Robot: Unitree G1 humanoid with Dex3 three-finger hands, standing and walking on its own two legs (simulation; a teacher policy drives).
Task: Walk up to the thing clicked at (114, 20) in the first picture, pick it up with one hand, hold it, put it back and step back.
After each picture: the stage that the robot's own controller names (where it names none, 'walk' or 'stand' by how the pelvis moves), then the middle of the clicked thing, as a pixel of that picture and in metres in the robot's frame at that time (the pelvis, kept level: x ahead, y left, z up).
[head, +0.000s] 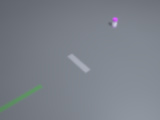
stand; (114, 22) +1.87 -0.43 -0.72
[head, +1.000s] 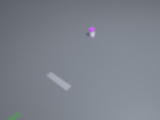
walk; (92, 32) +1.78 +0.01 -0.69
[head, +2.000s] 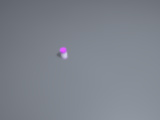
walk; (63, 53) +1.22 +0.26 -0.71
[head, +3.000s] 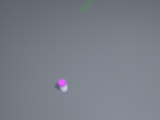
walk; (63, 85) +0.83 +0.26 -0.71
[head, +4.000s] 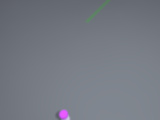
walk; (64, 116) +0.54 +0.25 -0.71
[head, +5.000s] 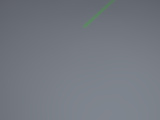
stand; out of the picture +0.45 +0.21 -0.71
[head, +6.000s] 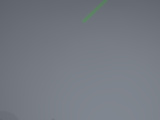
stand; out of the picture +0.42 +0.21 -0.72
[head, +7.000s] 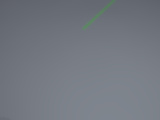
stand; out of the picture +0.42 +0.21 -0.73
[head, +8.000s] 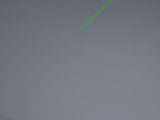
stand; out of the picture +0.40 +0.22 -0.73
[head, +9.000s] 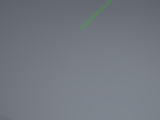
stand; out of the picture +0.40 +0.22 -0.73
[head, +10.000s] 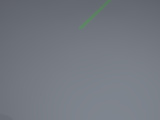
go down; out of the picture +0.39 +0.22 -0.73
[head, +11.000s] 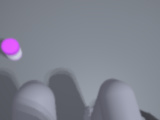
go down; (12, 50) +0.48 +0.27 -0.32
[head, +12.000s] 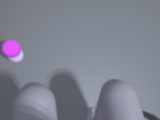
approach; (13, 52) +0.47 +0.27 -0.31
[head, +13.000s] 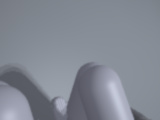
close in; out of the picture +0.45 +0.32 -0.23
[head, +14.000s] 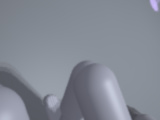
close; out of the picture +0.44 +0.33 -0.23
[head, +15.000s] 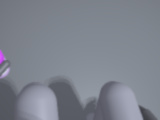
lift; out of the picture +0.37 +0.30 -0.09
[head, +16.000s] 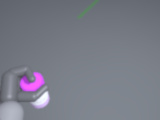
hold; (36, 91) +0.33 +0.17 +0.03
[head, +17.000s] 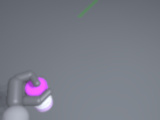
hold; (40, 95) +0.32 +0.17 +0.00
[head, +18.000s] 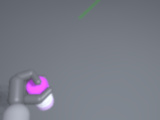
hold; (41, 94) +0.33 +0.17 +0.00
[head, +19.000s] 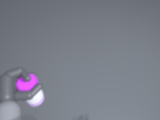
crouch; (31, 90) +0.34 +0.20 -0.06
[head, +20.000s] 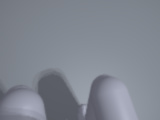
lower; out of the picture +0.46 +0.30 -0.13
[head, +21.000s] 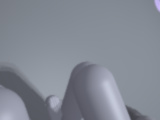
lower; out of the picture +0.42 +0.33 -0.23
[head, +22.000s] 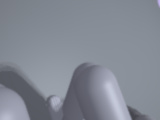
lower; out of the picture +0.42 +0.34 -0.23
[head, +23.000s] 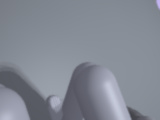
lower; out of the picture +0.42 +0.33 -0.23
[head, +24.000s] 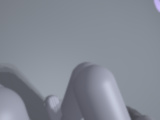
lower; out of the picture +0.42 +0.34 -0.23
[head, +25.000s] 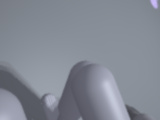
open; out of the picture +0.42 +0.33 -0.23
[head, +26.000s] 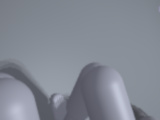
rise; out of the picture +0.41 +0.32 -0.23
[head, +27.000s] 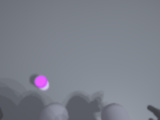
walk; (42, 83) +0.43 +0.24 -0.48
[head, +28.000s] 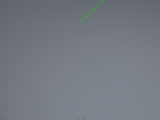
stand; out of the picture +0.38 +0.21 -0.66
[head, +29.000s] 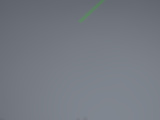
stand; out of the picture +0.39 +0.21 -0.67
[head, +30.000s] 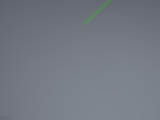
stand; out of the picture +0.39 +0.21 -0.70
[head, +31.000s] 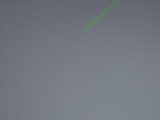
stand; out of the picture +0.39 +0.21 -0.73
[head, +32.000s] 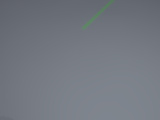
stand; out of the picture +0.37 +0.23 -0.73
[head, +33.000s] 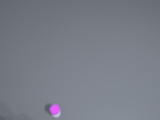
walk; (55, 111) +0.43 +0.18 -0.70
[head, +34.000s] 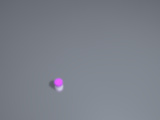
walk; (58, 85) +0.70 +0.18 -0.71
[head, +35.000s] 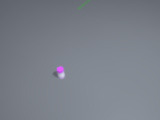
stand; (60, 72) +1.01 +0.31 -0.71
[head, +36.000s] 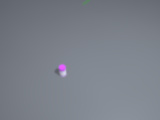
stand; (62, 70) +0.99 +0.22 -0.72
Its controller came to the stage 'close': yes
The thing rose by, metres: 0.70
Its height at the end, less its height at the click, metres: +0.00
